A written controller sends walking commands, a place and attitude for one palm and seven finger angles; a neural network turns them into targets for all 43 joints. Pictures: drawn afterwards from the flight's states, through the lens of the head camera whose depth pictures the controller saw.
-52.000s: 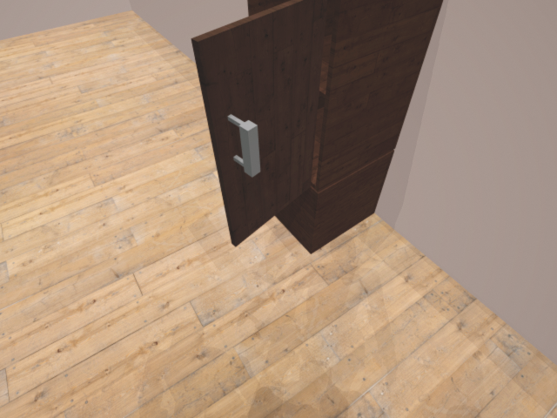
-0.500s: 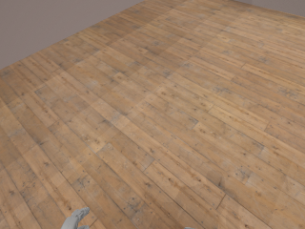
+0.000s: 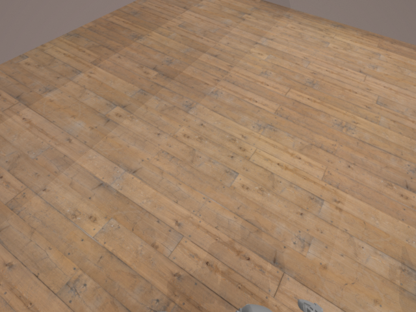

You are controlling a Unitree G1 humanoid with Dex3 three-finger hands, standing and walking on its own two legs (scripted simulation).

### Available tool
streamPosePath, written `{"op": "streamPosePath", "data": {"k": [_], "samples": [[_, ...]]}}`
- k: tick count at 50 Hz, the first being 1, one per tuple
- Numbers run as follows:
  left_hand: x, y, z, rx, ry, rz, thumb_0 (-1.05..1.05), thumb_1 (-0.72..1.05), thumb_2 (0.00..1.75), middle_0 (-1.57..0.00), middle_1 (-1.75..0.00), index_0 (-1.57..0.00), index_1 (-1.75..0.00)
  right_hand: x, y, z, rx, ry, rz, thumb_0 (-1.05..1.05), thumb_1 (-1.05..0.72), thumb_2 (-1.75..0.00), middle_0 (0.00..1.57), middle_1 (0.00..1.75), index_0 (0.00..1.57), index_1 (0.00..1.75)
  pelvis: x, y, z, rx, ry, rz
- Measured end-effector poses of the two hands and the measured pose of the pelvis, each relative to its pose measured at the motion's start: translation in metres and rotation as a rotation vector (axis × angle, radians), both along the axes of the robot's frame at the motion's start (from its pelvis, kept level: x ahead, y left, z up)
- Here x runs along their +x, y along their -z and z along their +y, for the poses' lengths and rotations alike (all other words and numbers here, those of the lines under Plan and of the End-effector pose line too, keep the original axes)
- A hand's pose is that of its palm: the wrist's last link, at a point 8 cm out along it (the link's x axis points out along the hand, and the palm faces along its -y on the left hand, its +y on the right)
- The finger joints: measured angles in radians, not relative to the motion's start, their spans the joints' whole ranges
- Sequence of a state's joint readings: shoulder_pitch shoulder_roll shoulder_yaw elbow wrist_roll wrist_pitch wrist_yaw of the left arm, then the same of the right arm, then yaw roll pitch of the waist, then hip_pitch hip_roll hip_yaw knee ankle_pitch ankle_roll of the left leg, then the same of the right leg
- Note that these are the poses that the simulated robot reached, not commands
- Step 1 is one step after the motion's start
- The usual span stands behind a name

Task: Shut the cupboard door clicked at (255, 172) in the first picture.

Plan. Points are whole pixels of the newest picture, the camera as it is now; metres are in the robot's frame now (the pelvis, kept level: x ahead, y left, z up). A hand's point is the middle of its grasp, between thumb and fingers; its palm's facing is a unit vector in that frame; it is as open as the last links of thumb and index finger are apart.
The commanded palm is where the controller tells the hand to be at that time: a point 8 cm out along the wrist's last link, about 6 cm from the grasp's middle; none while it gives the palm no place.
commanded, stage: turn to face it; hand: left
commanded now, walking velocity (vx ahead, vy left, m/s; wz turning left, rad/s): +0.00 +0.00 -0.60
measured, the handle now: out of the picture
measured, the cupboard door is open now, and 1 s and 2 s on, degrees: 25 25 25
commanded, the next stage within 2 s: none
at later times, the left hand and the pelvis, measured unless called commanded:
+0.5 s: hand (146, 288) +0.18 +0.15 -0.17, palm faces -0.28 -0.93 -0.23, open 7.4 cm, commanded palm none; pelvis +0.03 -0.02 -0.01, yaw -17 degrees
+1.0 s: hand (172, 268) +0.23 +0.10 -0.16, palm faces -0.55 -0.79 -0.27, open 7.4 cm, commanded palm none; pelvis +0.03 -0.02 -0.01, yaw -35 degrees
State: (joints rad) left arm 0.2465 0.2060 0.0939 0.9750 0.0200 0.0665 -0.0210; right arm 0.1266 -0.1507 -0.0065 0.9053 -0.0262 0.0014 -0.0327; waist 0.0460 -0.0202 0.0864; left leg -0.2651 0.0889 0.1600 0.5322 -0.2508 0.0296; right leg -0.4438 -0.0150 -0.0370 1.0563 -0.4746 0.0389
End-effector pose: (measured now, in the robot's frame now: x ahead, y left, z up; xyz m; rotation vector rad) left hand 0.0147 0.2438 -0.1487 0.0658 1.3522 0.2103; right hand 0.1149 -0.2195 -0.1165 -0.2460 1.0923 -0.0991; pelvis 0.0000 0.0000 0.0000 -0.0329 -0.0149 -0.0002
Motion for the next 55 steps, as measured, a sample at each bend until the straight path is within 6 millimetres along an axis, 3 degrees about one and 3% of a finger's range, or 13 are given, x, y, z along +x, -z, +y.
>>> {"op": "streamPosePath", "data": {"k": [6,13,17,21,29,34,38,47,55], "samples": [[0.075,-0.017,0.004,0.048,0.134,-0.105,0.01,0.91,0.90,-0.20,-0.30,-0.19,-0.30,-0.032,0.004,-0.029,-0.008,0.128,0.051,0.00,-0.90,-0.90,0.20,0.30,0.21,0.30,0.009,-0.002,-0.005,-0.003,0.076,0.002],[0.148,-0.023,-0.022,0.122,0.302,-0.231,0.01,0.91,0.90,-0.20,-0.30,-0.19,-0.30,-0.080,0.035,-0.078,-0.004,0.281,0.136,0.00,-0.91,-0.90,0.20,0.30,0.20,0.30,0.019,0.018,-0.028,0.024,0.166,0.006],[0.159,-0.027,-0.035,0.124,0.359,-0.215,0.01,0.91,0.90,-0.20,-0.30,-0.19,-0.30,-0.091,0.031,-0.090,-0.023,0.342,0.156,0.00,-0.91,-0.90,0.20,0.29,0.20,0.29,0.021,0.013,-0.028,0.025,0.210,0.009],[0.164,-0.024,-0.044,0.093,0.402,-0.183,0.01,0.91,0.90,-0.20,-0.30,-0.20,-0.30,-0.090,0.018,-0.088,-0.029,0.373,0.126,0.00,-0.91,-0.90,0.20,0.29,0.20,0.29,0.026,0.006,-0.025,0.037,0.251,0.016],[0.187,0.002,-0.038,0.013,0.460,-0.149,0.01,0.90,0.90,-0.20,-0.30,-0.20,-0.30,-0.083,0.007,-0.057,-0.062,0.425,0.046,0.00,-0.91,-0.90,0.20,0.29,0.20,0.29,0.040,0.014,-0.001,0.026,0.347,0.023],[0.206,-0.004,-0.039,-0.001,0.522,-0.140,0.01,0.91,0.90,-0.20,-0.30,-0.20,-0.30,-0.103,-0.001,-0.034,-0.044,0.465,0.072,0.00,-0.91,-0.90,0.20,0.30,0.20,0.30,0.040,0.005,0.003,0.009,0.416,0.006],[0.220,-0.014,-0.049,0.000,0.577,-0.152,0.01,0.91,0.90,-0.20,-0.30,-0.19,-0.30,-0.125,0.000,-0.027,-0.019,0.527,0.101,0.00,-0.90,-0.90,0.20,0.30,0.21,0.30,0.039,-0.001,0.002,-0.005,0.471,0.008],[0.239,-0.019,-0.094,0.056,0.727,-0.218,0.01,0.91,0.90,-0.20,-0.30,-0.19,-0.30,-0.184,0.035,-0.047,0.031,0.697,0.147,0.00,-0.90,-0.90,0.20,0.30,0.21,0.30,0.028,0.017,-0.016,0.014,0.585,0.005],[0.231,-0.018,-0.104,0.045,0.795,-0.145,0.01,0.91,0.90,-0.20,-0.30,-0.20,-0.30,-0.184,0.014,-0.054,-0.006,0.769,0.097,0.00,-0.91,-0.90,0.20,0.29,0.20,0.29,0.031,0.005,-0.012,0.042,0.667,0.008]]}}
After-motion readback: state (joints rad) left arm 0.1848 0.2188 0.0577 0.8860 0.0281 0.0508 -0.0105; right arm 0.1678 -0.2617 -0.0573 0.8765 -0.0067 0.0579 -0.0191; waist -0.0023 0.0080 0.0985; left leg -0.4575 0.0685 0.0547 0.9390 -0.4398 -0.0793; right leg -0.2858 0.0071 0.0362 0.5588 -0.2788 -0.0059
